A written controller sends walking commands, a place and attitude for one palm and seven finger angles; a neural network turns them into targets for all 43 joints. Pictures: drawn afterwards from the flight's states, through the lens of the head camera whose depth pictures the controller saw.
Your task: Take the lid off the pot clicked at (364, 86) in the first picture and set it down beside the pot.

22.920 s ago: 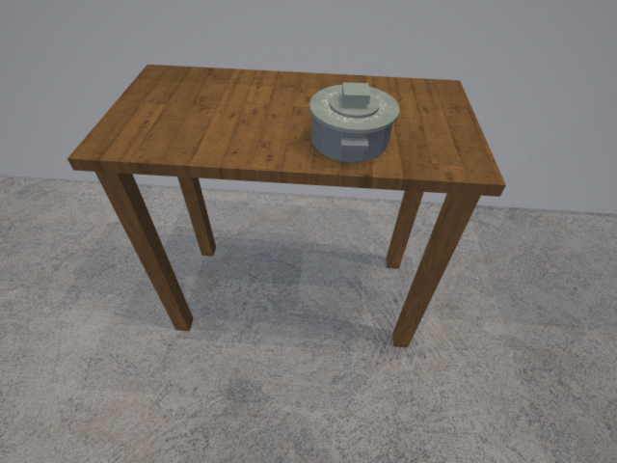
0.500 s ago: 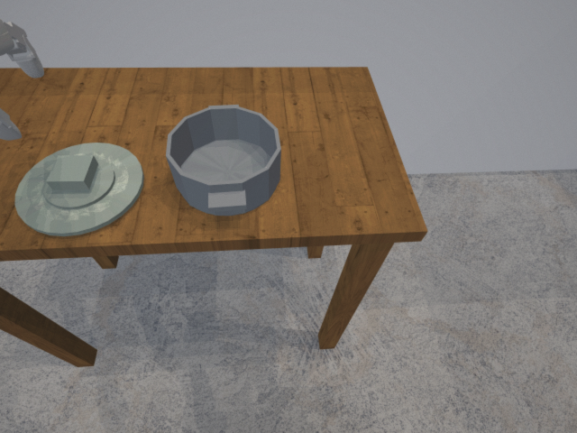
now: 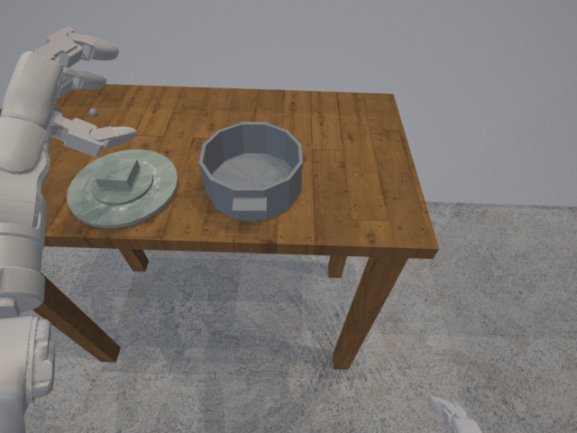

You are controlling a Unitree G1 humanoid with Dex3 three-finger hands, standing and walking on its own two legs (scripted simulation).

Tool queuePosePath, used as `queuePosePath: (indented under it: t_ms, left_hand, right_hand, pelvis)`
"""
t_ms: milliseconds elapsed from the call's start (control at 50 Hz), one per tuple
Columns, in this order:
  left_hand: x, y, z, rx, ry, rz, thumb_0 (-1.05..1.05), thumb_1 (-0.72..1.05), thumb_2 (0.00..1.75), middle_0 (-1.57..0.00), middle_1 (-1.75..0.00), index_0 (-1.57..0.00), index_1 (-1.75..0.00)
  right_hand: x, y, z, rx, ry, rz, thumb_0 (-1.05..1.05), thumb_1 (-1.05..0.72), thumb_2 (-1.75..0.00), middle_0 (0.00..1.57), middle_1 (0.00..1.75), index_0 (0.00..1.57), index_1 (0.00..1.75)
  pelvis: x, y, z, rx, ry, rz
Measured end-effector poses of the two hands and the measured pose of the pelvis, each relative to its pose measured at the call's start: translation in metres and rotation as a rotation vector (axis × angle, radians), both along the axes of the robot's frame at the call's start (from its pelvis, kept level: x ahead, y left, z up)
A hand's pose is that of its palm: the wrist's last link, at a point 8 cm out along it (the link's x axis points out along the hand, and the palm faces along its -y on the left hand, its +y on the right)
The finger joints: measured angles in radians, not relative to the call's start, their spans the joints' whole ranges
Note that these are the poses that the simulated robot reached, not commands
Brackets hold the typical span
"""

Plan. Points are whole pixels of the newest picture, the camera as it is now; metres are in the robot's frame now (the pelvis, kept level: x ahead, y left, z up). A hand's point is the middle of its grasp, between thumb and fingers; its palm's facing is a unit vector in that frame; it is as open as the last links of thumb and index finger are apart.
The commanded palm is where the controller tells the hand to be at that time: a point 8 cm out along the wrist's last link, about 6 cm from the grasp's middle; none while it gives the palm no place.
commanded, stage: draw the hand back to the body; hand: left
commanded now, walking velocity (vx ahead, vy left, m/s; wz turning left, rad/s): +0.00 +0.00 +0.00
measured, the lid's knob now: (118, 173) +0.49 +0.33 +0.05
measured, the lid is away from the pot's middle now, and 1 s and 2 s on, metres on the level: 0.23 0.23 0.23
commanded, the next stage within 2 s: step back with the hand held close in 1.62 s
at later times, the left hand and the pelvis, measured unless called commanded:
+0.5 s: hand (85, 133) +0.36 +0.24 +0.24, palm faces +0.50 -0.83 -0.23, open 9.3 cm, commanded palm +0.30 +0.27 +0.24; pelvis +0.03 -0.05 +0.01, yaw -1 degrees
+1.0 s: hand (80, 208) +0.27 +0.21 +0.23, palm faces +0.48 -0.85 -0.23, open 7.5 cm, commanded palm +0.21 +0.25 +0.23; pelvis +0.00 -0.06 +0.01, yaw -1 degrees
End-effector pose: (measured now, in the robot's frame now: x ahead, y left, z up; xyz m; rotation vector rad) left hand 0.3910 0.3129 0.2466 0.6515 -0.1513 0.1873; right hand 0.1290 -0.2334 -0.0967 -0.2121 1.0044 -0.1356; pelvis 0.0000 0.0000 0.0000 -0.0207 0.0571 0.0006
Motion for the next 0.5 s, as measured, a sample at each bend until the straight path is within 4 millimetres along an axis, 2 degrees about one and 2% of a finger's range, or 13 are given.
queuePosePath:
  t_ms: [60, 140, 260, 340, 500]
  left_hand:
    - [-0.007, -0.002, -0.002, -0.176, -0.133, 0.047, -0.01, -0.04, 0.74, -0.40, -0.78, -0.40, -0.78]
    - [-0.017, -0.011, 0.003, -0.282, -0.249, 0.078, -0.01, 0.00, 0.75, -0.39, -0.76, -0.39, -0.75]
    - [-0.032, -0.016, 0.000, -0.314, -0.260, 0.138, -0.01, 0.11, 0.77, -0.36, -0.70, -0.36, -0.70]
    - [-0.049, -0.023, 0.000, -0.310, -0.280, 0.157, 0.00, 0.20, 0.79, -0.34, -0.66, -0.34, -0.65]
    - [-0.079, -0.032, -0.001, -0.299, -0.293, 0.196, 0.00, 0.38, 0.82, -0.30, -0.56, -0.31, -0.56]
  right_hand:
    - [0.007, -0.005, 0.009, -0.013, -0.048, 0.004, 0.01, -0.90, -0.90, 0.20, 0.30, 0.20, 0.30]
    - [0.016, -0.018, 0.015, -0.020, -0.105, 0.005, 0.01, -0.90, -0.90, 0.20, 0.30, 0.20, 0.30]
    - [0.024, -0.042, 0.011, -0.023, -0.117, -0.010, 0.01, -0.90, -0.90, 0.20, 0.30, 0.20, 0.30]
    - [0.030, -0.056, 0.010, -0.025, -0.123, -0.007, 0.01, -0.90, -0.90, 0.20, 0.30, 0.20, 0.30]
    - [0.049, -0.069, 0.012, -0.017, -0.170, 0.014, 0.01, -0.91, -0.90, 0.20, 0.30, 0.20, 0.29]
  pelvis:
    - [0.005, -0.008, 0.002, 0.001, -0.017, -0.009]
    - [0.013, -0.016, 0.005, 0.002, -0.035, -0.020]
    - [0.022, -0.028, 0.006, 0.009, -0.043, -0.032]
    - [0.027, -0.038, 0.006, 0.014, -0.048, -0.033]
    - [0.027, -0.053, 0.006, 0.022, -0.065, -0.026]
